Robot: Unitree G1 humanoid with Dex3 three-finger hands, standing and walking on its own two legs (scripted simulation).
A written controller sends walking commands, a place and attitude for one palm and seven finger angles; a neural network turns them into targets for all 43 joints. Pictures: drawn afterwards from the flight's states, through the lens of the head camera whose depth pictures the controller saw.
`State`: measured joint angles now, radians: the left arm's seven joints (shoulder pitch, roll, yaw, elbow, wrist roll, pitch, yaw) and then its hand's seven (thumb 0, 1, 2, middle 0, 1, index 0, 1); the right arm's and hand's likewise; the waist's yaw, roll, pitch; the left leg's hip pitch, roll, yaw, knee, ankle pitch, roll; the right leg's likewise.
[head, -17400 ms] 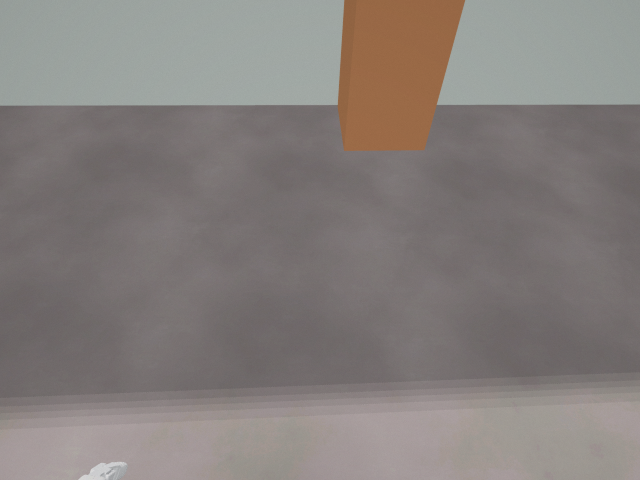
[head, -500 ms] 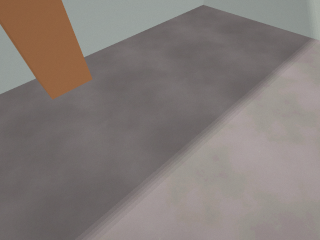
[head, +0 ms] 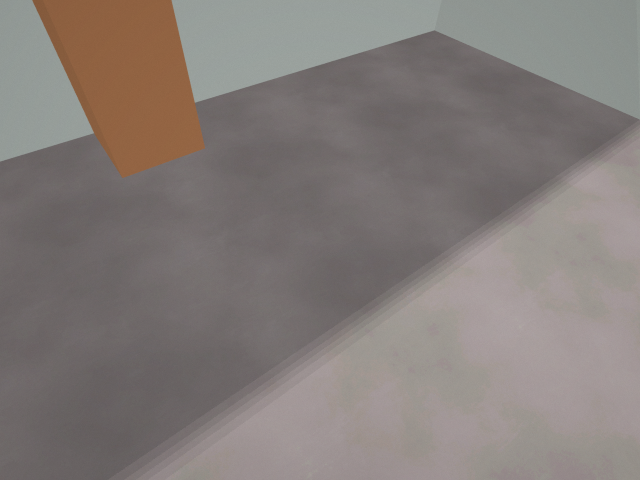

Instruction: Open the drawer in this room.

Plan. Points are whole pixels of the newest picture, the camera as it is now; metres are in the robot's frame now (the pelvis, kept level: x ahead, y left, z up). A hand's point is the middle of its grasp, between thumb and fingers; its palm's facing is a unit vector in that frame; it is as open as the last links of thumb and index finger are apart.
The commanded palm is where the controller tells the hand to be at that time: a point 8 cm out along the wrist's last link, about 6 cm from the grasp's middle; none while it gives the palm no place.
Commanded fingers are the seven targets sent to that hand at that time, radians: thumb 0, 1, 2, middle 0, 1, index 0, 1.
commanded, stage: turn or walk to find it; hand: left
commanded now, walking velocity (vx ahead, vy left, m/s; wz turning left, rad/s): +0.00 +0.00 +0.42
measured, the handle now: out of the picture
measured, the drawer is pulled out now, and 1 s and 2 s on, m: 0.00 0.00 0.00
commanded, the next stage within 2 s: stand and wait in 0.42 s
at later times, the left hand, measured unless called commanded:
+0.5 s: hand out of the picture +0.03 +0.19 -0.16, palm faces +0.20 -0.94 -0.28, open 7.3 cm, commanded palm none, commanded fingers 0.00 0.90 0.90 -0.20 -0.30 -0.20 -0.30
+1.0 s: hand out of the picture -0.15 +0.19 -0.19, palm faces +0.43 -0.87 -0.25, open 7.3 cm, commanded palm none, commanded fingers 0.00 0.90 0.90 -0.20 -0.30 -0.20 -0.30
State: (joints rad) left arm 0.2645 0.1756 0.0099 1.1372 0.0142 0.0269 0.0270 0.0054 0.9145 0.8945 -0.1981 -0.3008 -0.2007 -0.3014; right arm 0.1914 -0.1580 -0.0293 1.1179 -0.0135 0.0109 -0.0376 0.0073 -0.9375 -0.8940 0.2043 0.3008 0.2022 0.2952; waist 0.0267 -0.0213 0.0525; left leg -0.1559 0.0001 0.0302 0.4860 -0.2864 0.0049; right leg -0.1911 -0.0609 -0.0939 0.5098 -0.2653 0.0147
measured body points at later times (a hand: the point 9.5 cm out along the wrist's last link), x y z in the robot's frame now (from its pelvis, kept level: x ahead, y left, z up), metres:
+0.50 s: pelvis -0.03 -0.03 -0.01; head +0.00 -0.04 +0.44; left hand +0.02 +0.24 -0.13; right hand +0.04 -0.26 -0.17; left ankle -0.01 +0.12 -0.74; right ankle -0.02 -0.13 -0.74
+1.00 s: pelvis -0.08 -0.01 -0.01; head -0.05 +0.02 +0.44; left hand -0.18 +0.24 -0.17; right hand +0.11 -0.21 -0.14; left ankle -0.13 +0.09 -0.74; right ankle -0.03 -0.14 -0.71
